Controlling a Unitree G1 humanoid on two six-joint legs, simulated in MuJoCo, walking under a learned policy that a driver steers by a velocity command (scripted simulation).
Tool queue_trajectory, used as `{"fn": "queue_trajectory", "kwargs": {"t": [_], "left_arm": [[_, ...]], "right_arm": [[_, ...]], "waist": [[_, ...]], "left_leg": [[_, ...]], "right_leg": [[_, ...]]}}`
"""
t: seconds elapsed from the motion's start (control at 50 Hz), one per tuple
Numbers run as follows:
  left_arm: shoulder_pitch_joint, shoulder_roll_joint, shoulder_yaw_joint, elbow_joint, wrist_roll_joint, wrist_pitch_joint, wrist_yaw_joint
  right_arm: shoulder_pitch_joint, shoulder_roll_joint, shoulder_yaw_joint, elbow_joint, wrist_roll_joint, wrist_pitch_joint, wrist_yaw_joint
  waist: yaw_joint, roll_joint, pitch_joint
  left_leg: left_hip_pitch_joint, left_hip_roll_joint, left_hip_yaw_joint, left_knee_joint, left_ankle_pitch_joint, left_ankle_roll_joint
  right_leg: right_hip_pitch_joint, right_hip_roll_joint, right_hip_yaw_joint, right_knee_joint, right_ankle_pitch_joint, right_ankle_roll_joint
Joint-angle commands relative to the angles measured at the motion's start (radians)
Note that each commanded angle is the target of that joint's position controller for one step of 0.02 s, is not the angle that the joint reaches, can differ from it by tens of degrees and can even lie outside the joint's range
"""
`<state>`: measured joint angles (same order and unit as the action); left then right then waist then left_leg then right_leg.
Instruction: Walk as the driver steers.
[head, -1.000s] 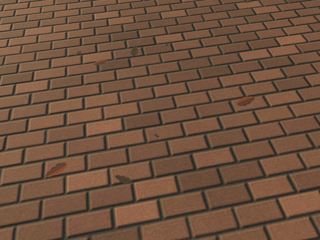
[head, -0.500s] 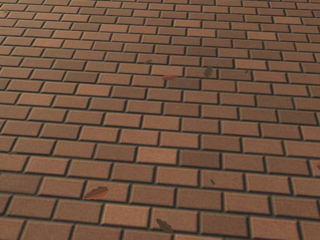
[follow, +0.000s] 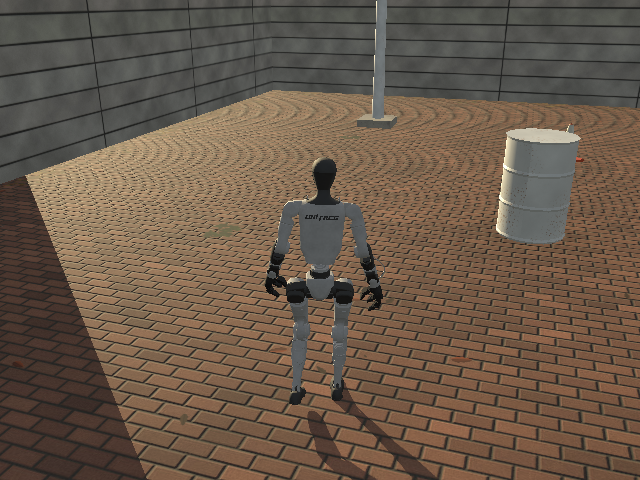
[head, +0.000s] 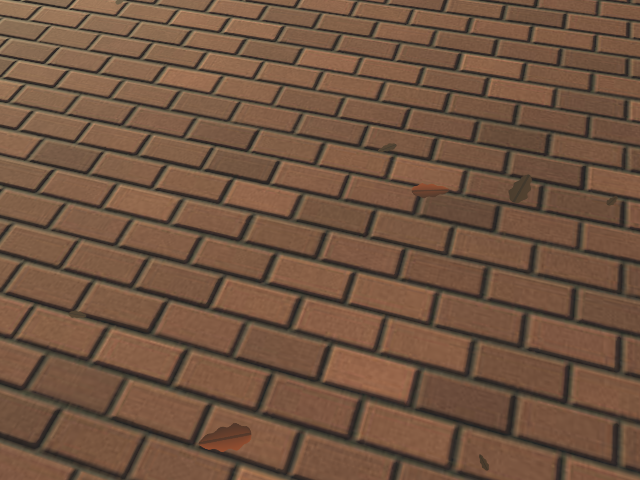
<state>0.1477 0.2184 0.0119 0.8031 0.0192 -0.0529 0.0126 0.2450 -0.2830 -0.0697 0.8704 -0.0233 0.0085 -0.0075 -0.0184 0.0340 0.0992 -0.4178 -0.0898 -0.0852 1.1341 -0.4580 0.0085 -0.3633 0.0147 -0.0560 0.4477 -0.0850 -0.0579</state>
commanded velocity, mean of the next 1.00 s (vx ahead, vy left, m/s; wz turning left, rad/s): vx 0.27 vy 0.00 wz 0.04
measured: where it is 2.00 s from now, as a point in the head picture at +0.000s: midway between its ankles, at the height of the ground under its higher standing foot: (369, 300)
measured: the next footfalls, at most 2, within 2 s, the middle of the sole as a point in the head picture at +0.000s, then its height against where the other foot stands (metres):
left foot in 0.20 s outside the picture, level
left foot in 1.00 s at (300, 474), level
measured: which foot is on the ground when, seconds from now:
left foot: up 0.00-0.18, down 0.20-0.52, up 0.54-0.98, down 1.00-1.00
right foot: down 0.00-1.00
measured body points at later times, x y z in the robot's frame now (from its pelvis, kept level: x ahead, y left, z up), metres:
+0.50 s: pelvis +0.06 +0.00 +0.01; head +0.05 -0.01 +0.46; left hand +0.09 +0.26 -0.13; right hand +0.10 -0.25 -0.14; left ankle +0.02 +0.12 -0.73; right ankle +0.07 -0.08 -0.73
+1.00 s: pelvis +0.28 +0.02 -0.01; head +0.31 +0.02 +0.43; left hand +0.17 +0.24 -0.16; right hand +0.49 -0.20 -0.12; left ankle +0.40 +0.09 -0.74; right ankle +0.08 -0.08 -0.73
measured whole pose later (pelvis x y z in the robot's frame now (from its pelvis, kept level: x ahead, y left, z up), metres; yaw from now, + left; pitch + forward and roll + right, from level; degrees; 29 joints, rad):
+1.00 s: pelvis +0.28 +0.02 -0.01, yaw -1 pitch +1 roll -1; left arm 0.51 0.17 0.02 1.09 0.02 -0.08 0.01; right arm -0.03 -0.20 -0.02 0.86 -0.03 -0.07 0.02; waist 0.06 0.01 0.06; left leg -0.46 -0.01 0.10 0.52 -0.09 0.11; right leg 0.12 0.03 -0.02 0.38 -0.47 -0.04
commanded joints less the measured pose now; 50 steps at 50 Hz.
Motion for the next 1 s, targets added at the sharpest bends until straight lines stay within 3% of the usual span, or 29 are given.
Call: {"fn": "queue_trajectory", "kwargs": {"t": [0.02, 0.08, 0.12, 0.16, 0.2, 0.22, 0.24, 0.26, 0.28, 0.32, 0.34, 0.38, 0.44, 0.48, 0.5, 0.52, 0.54, 0.56, 0.58, 0.6, 0.64, 0.7, 0.8, 0.86, 0.9, 0.94, 0.96, 0.98, 1.0], "left_arm": [[0.027, 0.112, 0.020, -0.023, 0.009, -0.010, -0.002], [0.038, 0.126, 0.023, -0.004, 0.010, 0.003, -0.003], [0.055, 0.144, 0.031, 0.007, 0.009, 0.022, -0.006], [0.046, 0.155, 0.035, 0.011, 0.000, 0.043, -0.004], [0.078, 0.134, 0.030, 0.024, -0.002, 0.054, 0.000], [0.101, 0.097, 0.021, 0.016, -0.005, 0.054, -0.005], [0.125, 0.056, 0.013, 0.025, -0.023, 0.057, -0.006], [0.121, 0.073, 0.017, 0.054, -0.016, 0.060, -0.006], [0.131, 0.065, 0.016, 0.067, -0.010, 0.057, -0.009], [0.156, 0.101, 0.029, 0.092, 0.004, 0.049, -0.014], [0.160, 0.104, 0.030, 0.098, 0.009, 0.048, -0.018], [0.141, 0.075, 0.028, 0.096, 0.015, 0.046, -0.025], [0.132, 0.069, 0.031, 0.087, 0.016, 0.024, -0.029], [0.173, 0.057, 0.033, 0.100, 0.009, 0.005, -0.027], [0.240, 0.049, 0.036, 0.130, 0.006, -0.003, -0.023], [0.336, 0.065, 0.043, 0.166, 0.009, -0.011, -0.017], [0.430, 0.149, 0.063, 0.185, 0.012, -0.020, -0.007], [0.496, 0.210, 0.081, 0.210, 0.004, -0.015, -0.013], [0.423, 0.158, 0.068, 0.194, 0.009, -0.012, -0.014], [0.351, 0.132, 0.061, 0.171, 0.008, -0.016, -0.016], [0.302, 0.108, 0.053, 0.158, 0.001, -0.031, -0.011], [0.369, 0.077, 0.042, 0.198, -0.007, -0.046, -0.007], [0.424, 0.070, 0.032, 0.232, -0.003, -0.046, -0.003], [0.431, 0.085, 0.033, 0.246, 0.000, -0.046, 0.000], [0.417, 0.096, 0.036, 0.253, 0.000, -0.046, 0.002], [0.380, 0.108, 0.039, 0.254, -0.002, -0.046, 0.004], [0.361, 0.120, 0.043, 0.253, -0.001, -0.043, 0.005], [0.336, 0.124, 0.043, 0.246, -0.005, -0.039, 0.002], [0.337, 0.092, 0.034, 0.222, -0.012, -0.038, -0.003]], "right_arm": [[0.184, -0.022, 0.000, 0.009, -0.001, 0.029, 0.005], [0.111, -0.009, 0.019, 0.004, -0.004, 0.043, 0.002], [0.074, -0.022, 0.023, 0.002, -0.002, 0.047, 0.000], [0.078, -0.017, 0.029, 0.014, -0.003, 0.039, -0.002], [0.073, -0.029, 0.035, 0.017, -0.012, 0.019, -0.009], [0.072, -0.073, 0.034, 0.007, -0.027, 0.005, -0.017], [0.002, -0.092, 0.033, 0.011, -0.001, -0.002, -0.017], [-0.067, -0.034, 0.050, 0.006, 0.003, -0.011, -0.015], [-0.072, -0.022, 0.055, 0.021, 0.006, -0.021, -0.016], [-0.002, -0.074, 0.034, 0.055, 0.015, -0.023, -0.019], [0.014, -0.097, 0.023, 0.059, 0.016, -0.018, -0.017], [0.036, -0.102, 0.010, 0.064, 0.015, -0.012, -0.013], [0.043, -0.087, 0.001, 0.073, 0.009, -0.025, -0.010], [0.015, -0.089, -0.006, 0.073, 0.016, -0.037, -0.006], [-0.007, -0.084, -0.008, 0.069, 0.019, -0.040, -0.004], [-0.033, -0.056, -0.003, 0.058, 0.013, -0.046, -0.003], [-0.064, 0.025, 0.018, 0.023, 0.022, -0.055, 0.006], [-0.104, -0.001, 0.013, -0.007, 0.002, -0.061, 0.013], [-0.119, -0.041, 0.004, -0.004, -0.018, -0.064, 0.020], [-0.099, -0.027, 0.005, 0.012, -0.010, -0.068, 0.031], [-0.080, -0.015, 0.008, 0.032, -0.009, -0.073, 0.046], [-0.106, 0.002, 0.013, 0.036, -0.017, -0.061, 0.049], [-0.293, 0.030, 0.032, -0.034, -0.008, -0.052, 0.046], [-0.358, 0.030, 0.040, -0.063, 0.001, -0.053, 0.046], [-0.354, 0.016, 0.037, -0.073, 0.002, -0.055, 0.041], [-0.271, -0.008, 0.024, -0.056, 0.001, -0.063, 0.030], [-0.159, -0.028, 0.012, -0.024, 0.001, -0.070, 0.021], [0.012, -0.051, -0.003, 0.032, -0.003, -0.081, 0.011], [0.177, -0.121, -0.025, 0.064, -0.029, -0.091, -0.002]], "waist": [[-0.044, -0.144, -0.199], [-0.018, -0.189, -0.188], [0.002, -0.201, -0.174], [-0.013, -0.172, -0.145], [-0.019, -0.100, -0.089], [0.001, 0.018, -0.089], [0.051, 0.162, -0.045], [0.063, 0.110, -0.011], [0.075, 0.097, -0.023], [0.054, 0.131, -0.051], [0.042, 0.137, -0.037], [0.017, 0.136, 0.022], [0.016, 0.092, 0.041], [0.047, 0.063, 0.029], [0.076, 0.036, 0.015], [0.110, -0.027, 0.003], [0.135, -0.239, -0.021], [0.150, -0.320, 0.018], [0.100, -0.162, 0.049], [0.059, -0.104, 0.044], [0.032, -0.100, 0.009], [0.041, -0.112, -0.023], [0.077, -0.126, 0.012], [0.088, -0.145, 0.031], [0.071, -0.146, 0.035], [0.021, -0.137, -0.001], [-0.028, -0.130, -0.058], [-0.100, -0.098, -0.146], [-0.149, -0.024, -0.259]], "left_leg": [[0.112, 0.027, 0.015, -0.111, 0.026, -0.015], [0.163, 0.055, 0.057, -0.311, 0.049, -0.007], [0.191, 0.057, 0.080, -0.404, 0.071, -0.002], [0.264, 0.053, 0.104, -0.546, 0.136, 0.014], [0.344, 0.095, 0.029, -0.749, 0.204, 0.053], [0.343, 0.252, -0.166, -0.872, 0.126, 0.084], [0.083, 0.345, -0.280, -0.966, -0.020, 0.137], [-0.021, 0.304, -0.231, -0.980, -0.070, 0.117], [-0.018, 0.252, -0.175, -0.961, -0.055, 0.081], [0.052, 0.201, -0.149, -0.965, -0.180, 0.077], [0.084, 0.215, -0.166, -0.976, -0.256, 0.102], [0.105, 0.293, -0.243, -1.017, -0.329, 0.162], [0.202, 0.339, -0.261, -1.006, -0.219, 0.211], [0.176, 0.307, -0.198, -0.952, -0.145, 0.201], [0.115, 0.268, -0.153, -0.896, -0.121, 0.183], [0.021, 0.214, -0.091, -0.771, -0.081, 0.158], [-0.160, 0.086, 0.056, -0.499, -0.027, 0.106], [-0.323, 0.023, 0.132, -0.310, -0.068, 0.097], [-0.334, 0.085, 0.059, -0.188, -0.005, 0.107], [-0.312, 0.114, 0.044, -0.157, 0.077, 0.107], [-0.278, 0.150, 0.063, -0.156, 0.197, 0.088], [-0.298, 0.152, 0.112, -0.150, 0.285, 0.052], [-0.301, 0.139, 0.172, -0.335, 0.359, 0.011], [-0.215, 0.117, 0.197, -0.478, 0.393, 0.028], [-0.156, 0.109, 0.198, -0.531, 0.385, 0.059], [-0.028, 0.076, 0.195, -0.563, 0.345, 0.095], [0.089, 0.049, 0.192, -0.589, 0.324, 0.113], [0.294, 0.041, 0.190, -0.650, 0.353, 0.132], [0.545, 0.223, -0.003, -0.675, 0.213, 0.169]], "right_leg": [[0.073, -0.234, 0.168, -0.152, 0.455, -0.162], [0.042, -0.217, 0.165, -0.188, 0.155, -0.151], [0.029, -0.216, 0.199, -0.210, -0.087, -0.147], [-0.022, -0.212, 0.219, -0.207, -0.262, -0.123], [-0.112, -0.192, 0.221, -0.192, -0.376, -0.040], [-0.128, -0.138, 0.168, -0.081, -0.355, 0.012], [0.022, -0.026, 0.050, -0.038, -0.256, 0.044], [0.169, -0.045, 0.076, -0.008, -0.166, 0.043], [0.220, -0.046, 0.080, -0.047, -0.099, 0.042], [0.201, -0.011, 0.028, 0.022, -0.193, 0.038], [0.132, 0.013, -0.002, 0.070, -0.260, 0.028], [0.020, 0.008, -0.009, 0.183, -0.282, 0.011], [-0.075, -0.037, 0.010, 0.215, -0.311, -0.015], [0.052, -0.024, -0.014, 0.074, -0.282, -0.031], [0.184, 0.000, -0.026, -0.011, -0.250, -0.035], [0.324, -0.034, 0.053, -0.082, -0.281, -0.041], [0.451, -0.229, 0.397, -0.258, -0.527, -0.097], [0.484, -0.391, 0.678, -0.368, -0.624, -0.174], [0.419, -0.394, 0.651, -0.356, -0.618, -0.184], [0.374, -0.350, 0.562, -0.354, -0.564, -0.161], [0.378, -0.278, 0.404, -0.370, -0.359, -0.116], [0.424, -0.221, 0.250, -0.336, -0.019, -0.105], [0.397, -0.190, 0.144, -0.315, 0.243, -0.119], [0.382, -0.198, 0.118, -0.309, 0.305, -0.123], [0.400, -0.225, 0.114, -0.292, 0.381, -0.120], [0.418, -0.236, 0.102, -0.183, 0.619, -0.101], [0.424, -0.227, 0.098, -0.058, 0.733, -0.089], [0.365, -0.189, 0.076, 0.134, 0.705, -0.071], [0.171, -0.139, 0.056, 0.406, 0.392, -0.059]]}}
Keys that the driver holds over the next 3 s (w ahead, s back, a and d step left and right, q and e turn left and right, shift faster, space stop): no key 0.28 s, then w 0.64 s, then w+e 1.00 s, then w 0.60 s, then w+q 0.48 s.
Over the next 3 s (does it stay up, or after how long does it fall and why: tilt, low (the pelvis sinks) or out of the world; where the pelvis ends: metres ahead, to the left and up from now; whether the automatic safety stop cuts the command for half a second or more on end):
stays up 1.23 -0.39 0.01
